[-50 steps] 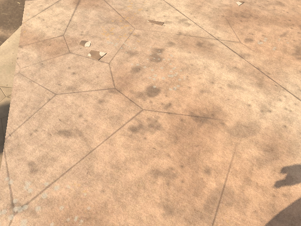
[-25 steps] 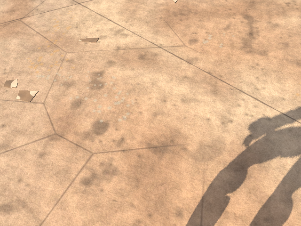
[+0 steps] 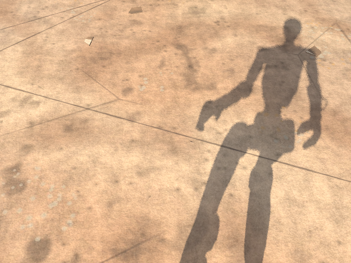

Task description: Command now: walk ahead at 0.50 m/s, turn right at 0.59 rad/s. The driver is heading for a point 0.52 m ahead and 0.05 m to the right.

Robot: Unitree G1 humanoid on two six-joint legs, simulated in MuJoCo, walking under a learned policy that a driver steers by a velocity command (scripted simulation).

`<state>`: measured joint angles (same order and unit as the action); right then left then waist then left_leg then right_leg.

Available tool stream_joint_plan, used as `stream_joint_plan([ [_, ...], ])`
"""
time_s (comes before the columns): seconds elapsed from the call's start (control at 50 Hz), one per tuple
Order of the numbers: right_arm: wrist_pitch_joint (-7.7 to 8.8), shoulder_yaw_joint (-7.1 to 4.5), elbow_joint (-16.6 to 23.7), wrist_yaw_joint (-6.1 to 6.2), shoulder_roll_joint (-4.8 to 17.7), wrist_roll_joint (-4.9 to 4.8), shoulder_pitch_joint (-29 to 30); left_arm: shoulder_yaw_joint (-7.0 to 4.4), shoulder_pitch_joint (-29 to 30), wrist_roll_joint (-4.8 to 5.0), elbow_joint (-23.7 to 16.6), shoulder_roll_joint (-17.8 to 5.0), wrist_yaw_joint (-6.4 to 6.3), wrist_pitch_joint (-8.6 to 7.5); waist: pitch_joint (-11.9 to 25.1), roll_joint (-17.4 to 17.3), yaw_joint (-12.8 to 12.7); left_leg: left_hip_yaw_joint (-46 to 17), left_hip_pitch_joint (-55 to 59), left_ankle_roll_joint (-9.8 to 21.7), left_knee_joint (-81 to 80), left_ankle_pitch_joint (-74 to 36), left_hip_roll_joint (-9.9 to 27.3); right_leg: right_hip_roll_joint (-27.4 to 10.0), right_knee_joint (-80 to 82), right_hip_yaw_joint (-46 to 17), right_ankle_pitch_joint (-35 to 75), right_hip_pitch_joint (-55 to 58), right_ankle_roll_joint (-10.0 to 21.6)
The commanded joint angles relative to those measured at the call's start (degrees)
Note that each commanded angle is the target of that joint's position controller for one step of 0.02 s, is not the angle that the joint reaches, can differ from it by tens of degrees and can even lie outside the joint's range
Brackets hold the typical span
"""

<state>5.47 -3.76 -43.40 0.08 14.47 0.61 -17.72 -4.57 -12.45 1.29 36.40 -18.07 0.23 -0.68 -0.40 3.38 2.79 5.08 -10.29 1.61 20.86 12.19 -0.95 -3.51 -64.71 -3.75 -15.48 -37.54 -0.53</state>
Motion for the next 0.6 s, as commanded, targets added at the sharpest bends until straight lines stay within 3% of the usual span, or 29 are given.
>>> stream_joint_plan([
  [0.02,0.87,-2.18,2.6,0.29,9.0,0.05,3.0,-0.06,2.4,-0.10,-4.4,-1.3,0.39,-0.50,-0.4,-7.8,-1.1,-9.9,5.1,9.3,-11.1,-11.9,16.1,-2.8,5.7,-1.9,6.4,-6.6,-0.8],
  [0.1,0.17,-2.42,0.7,0.67,10.6,-0.46,1.6,0.61,9.2,-0.01,-5.5,-0.1,1.78,-1.21,-2.1,-7.2,1.4,-2.4,6.6,7.3,-10.9,-14.2,15.0,-2.0,18.5,1.7,15.8,-3.3,0.2],
  [0.18,-0.86,-2.99,-1.1,0.54,12.6,-1.58,-0.7,0.61,13.9,0.32,-7.5,-0.4,3.07,-1.28,-4.1,-7.3,2.3,0.9,11.7,6.0,-9.3,-18.1,16.9,-0.9,25.9,4.9,12.4,-1.4,2.6],
  [0.22,-1.48,-3.46,-1.3,0.73,14.1,-2.16,-0.3,-0.24,12.4,-0.05,-7.9,-2.1,3.34,-1.08,-2.5,-8.6,0.3,3.3,14.0,4.8,-3.6,-35.1,17.2,2.0,27.8,7.8,6.7,3.9,5.0],
  [0.24,-1.84,-3.76,-1.3,0.96,15.1,-2.44,-0.1,-1.07,9.0,-0.28,-7.3,-3.5,3.25,-0.84,0.0,-9.6,-2.1,4.6,14.4,4.2,2.4,-45.5,16.9,4.3,28.5,9.6,4.0,9.3,6.4],
  [0.26,-2.28,-3.73,-1.2,1.20,15.2,-2.69,0.7,-2.50,0.7,-0.25,-5.2,-5.6,2.96,-0.68,4.2,-8.7,-7.0,6.6,12.1,2.9,13.1,-50.7,15.4,7.1,32.2,10.8,6.3,20.3,8.3],
  [0.28,-2.15,-2.98,-0.6,1.52,13.4,-2.05,0.0,-4.44,-9.8,-0.04,-2.5,-9.3,2.03,-0.28,9.4,-6.0,-11.7,7.2,0.9,0.8,28.0,-42.1,13.3,6.4,33.3,6.3,8.9,37.7,10.8],
  [0.3,-1.17,-0.36,2.9,0.93,5.5,0.87,-3.8,-5.56,-10.9,0.56,-2.1,-16.5,1.10,-0.38,13.3,10.7,-6.8,5.9,-25.7,-3.0,50.0,10.0,4.1,-9.4,35.4,-23.0,5.0,57.8,19.7],
  [0.32,1.14,0.09,4.4,0.26,7.4,-0.52,-0.7,-4.50,-12.4,0.27,-4.2,-14.5,1.36,-1.41,24.2,9.1,-8.9,-8.4,-34.0,-3.3,60.4,22.1,-0.9,-16.2,45.8,-45.8,-4.8,63.1,26.0],
  [0.34,2.31,-0.96,6.0,-0.30,11.1,-2.83,5.3,-3.31,-11.1,-0.32,-3.4,-10.5,1.60,-2.17,17.3,4.4,-10.4,-10.8,-39.3,-2.4,60.5,16.5,2.4,-14.3,47.2,-37.9,-2.7,59.4,22.5],
  [0.36,2.95,-0.41,6.5,-0.27,10.3,-2.72,6.9,-2.75,-8.6,-0.11,-3.0,-8.7,1.49,-2.56,11.4,1.6,-8.5,-10.2,-38.4,-1.5,55.9,11.8,4.6,-11.9,47.2,-30.5,1.4,51.3,20.4],
  [0.38,3.05,-0.48,5.9,0.14,10.1,-1.21,7.0,-2.16,-4.4,-0.19,-3.5,-7.2,1.38,-2.66,7.5,-2.1,-5.7,-10.2,-34.8,-1.8,50.8,8.8,6.5,-9.6,47.4,-25.2,7.1,42.7,18.7],
  [0.4,2.54,-0.96,5.5,0.25,10.8,-0.25,6.2,-1.56,-1.5,-0.74,-4.3,-5.7,1.22,-2.77,5.8,-1.5,-3.4,-10.5,-30.3,-2.1,47.3,7.0,7.7,-7.9,48.4,-21.5,12.7,36.3,18.0],
  [0.46,0.51,-0.52,3.9,-0.22,8.8,-0.01,3.4,-0.90,0.2,-1.13,-3.4,-4.5,0.58,-3.28,4.5,-1.0,-1.1,-8.5,-25.6,-4.1,41.2,4.2,8.4,-6.9,51.1,-15.5,21.5,28.2,18.2],
  [0.52,-0.29,0.72,4.4,-0.42,6.0,-0.15,8.0,-0.94,-2.0,-1.21,-0.9,-5.8,-0.15,-3.66,1.7,-0.3,-2.9,-7.2,-25.7,-5.0,31.3,-6.7,8.7,-5.1,52.8,-8.2,23.6,25.0,16.2],
  [0.6,0.46,1.30,5.9,-1.21,5.0,-0.13,15.4,-0.74,-5.4,-1.09,2.1,-6.5,-0.60,-3.21,0.2,-0.2,-6.2,-5.2,-18.6,-4.0,16.2,-21.0,4.5,-2.7,50.6,-3.5,29.1,23.4,12.6],
])
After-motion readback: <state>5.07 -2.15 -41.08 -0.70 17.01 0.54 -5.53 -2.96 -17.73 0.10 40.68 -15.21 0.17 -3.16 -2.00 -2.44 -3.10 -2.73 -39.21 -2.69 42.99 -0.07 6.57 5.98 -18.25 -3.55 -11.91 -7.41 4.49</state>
